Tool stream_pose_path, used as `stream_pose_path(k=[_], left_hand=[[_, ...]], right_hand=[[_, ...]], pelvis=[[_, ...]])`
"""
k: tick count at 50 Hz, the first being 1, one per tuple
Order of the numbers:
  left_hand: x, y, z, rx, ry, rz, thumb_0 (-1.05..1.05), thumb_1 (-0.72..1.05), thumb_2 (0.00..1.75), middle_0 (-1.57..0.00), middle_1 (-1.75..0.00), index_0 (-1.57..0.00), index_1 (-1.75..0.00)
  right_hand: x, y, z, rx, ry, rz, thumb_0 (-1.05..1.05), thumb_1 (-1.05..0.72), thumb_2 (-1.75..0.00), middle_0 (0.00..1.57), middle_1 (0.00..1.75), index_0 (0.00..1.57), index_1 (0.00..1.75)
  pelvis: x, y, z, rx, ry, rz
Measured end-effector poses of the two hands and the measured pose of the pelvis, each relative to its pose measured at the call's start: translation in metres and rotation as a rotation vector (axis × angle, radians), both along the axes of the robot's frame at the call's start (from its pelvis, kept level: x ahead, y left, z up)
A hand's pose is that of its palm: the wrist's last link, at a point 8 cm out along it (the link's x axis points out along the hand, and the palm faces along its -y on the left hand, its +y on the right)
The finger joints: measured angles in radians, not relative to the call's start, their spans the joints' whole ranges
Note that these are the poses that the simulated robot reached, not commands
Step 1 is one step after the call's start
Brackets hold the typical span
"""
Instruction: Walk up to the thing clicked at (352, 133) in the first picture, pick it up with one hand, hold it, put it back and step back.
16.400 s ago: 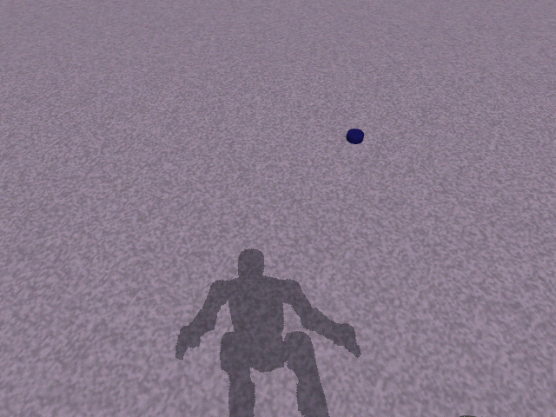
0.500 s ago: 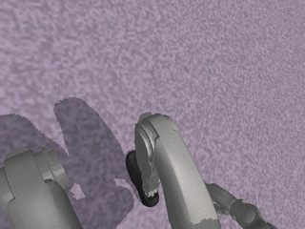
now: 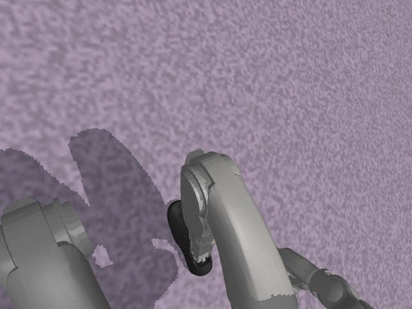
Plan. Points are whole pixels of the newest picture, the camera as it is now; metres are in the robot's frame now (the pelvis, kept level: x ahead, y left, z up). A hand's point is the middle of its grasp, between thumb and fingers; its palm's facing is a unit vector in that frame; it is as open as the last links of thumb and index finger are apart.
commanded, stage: close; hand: left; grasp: from above
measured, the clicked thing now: out of the picture +0.41 +0.34 -0.28
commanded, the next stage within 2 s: settle in 0.80 s
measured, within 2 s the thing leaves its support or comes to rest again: leaves its support in 1.20 s
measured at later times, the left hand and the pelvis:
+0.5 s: hand out of the picture +0.39 +0.34 -0.26, palm faces -0.41 -0.16 -0.90, open 11.9 cm; pelvis +0.00 +0.00 +0.00, yaw +0 degrees
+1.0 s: hand out of the picture +0.40 +0.34 -0.25, palm faces -0.42 -0.16 -0.90, open 11.7 cm; pelvis +0.00 +0.00 +0.00, yaw +0 degrees
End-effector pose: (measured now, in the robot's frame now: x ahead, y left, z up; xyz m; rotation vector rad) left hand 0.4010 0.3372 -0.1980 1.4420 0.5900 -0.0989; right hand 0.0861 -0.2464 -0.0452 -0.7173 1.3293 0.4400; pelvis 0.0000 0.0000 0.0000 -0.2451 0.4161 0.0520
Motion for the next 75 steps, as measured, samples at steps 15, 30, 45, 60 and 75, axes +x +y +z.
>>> stream_pose_path(k=[15, 30, 45, 60, 75], left_hand=[[-0.001, 0.0, -0.003, -0.016, 0.019, -0.013, 0.0, -0.18, 0.78, -0.26, -1.07, -0.28, -0.98], [-0.001, 0.003, 0.0, -0.011, 0.002, 0.001, 0.02, -0.15, 0.67, -0.36, -1.01, -0.35, -0.9], [0.003, 0.004, 0.001, -0.005, 0.008, -0.002, 0.0, -0.17, 0.63, -0.45, -0.9, -0.43, -0.81], [0.008, 0.006, 0.007, -0.031, -0.003, 0.037, -0.01, -0.22, 0.66, -0.52, -0.86, -0.49, -0.77], [0.002, 0.015, 0.07, 0.022, -0.018, 0.033, -0.01, -0.22, 0.65, -0.53, -0.84, -0.5, -0.76]], right_hand=[[-0.005, 0.004, 0.0, -0.006, 0.01, 0.005, 0.01, -0.9, -0.89, 0.2, 0.3, 0.2, 0.3], [-0.005, 0.005, 0.002, -0.015, -0.013, 0.002, 0.01, -0.9, -0.89, 0.2, 0.3, 0.2, 0.3], [-0.007, 0.006, 0.001, -0.011, 0.001, 0.001, 0.01, -0.91, -0.89, 0.2, 0.3, 0.2, 0.3], [-0.014, 0.003, -0.003, -0.005, 0.008, -0.052, 0.01, -0.92, -0.9, 0.2, 0.3, 0.2, 0.3], [0.003, -0.011, -0.016, 0.032, -0.069, -0.202, 0.01, -0.91, -0.89, 0.2, 0.3, 0.2, 0.3]], pelvis=[[-0.002, 0.001, 0.0, -0.003, -0.01, 0.0], [-0.004, 0.003, -0.001, -0.007, -0.014, 0.0], [-0.003, 0.003, 0.001, -0.006, -0.006, -0.002], [-0.001, 0.001, 0.0, 0.0, 0.008, 0.001], [0.001, -0.002, 0.006, 0.037, 0.081, 0.021]])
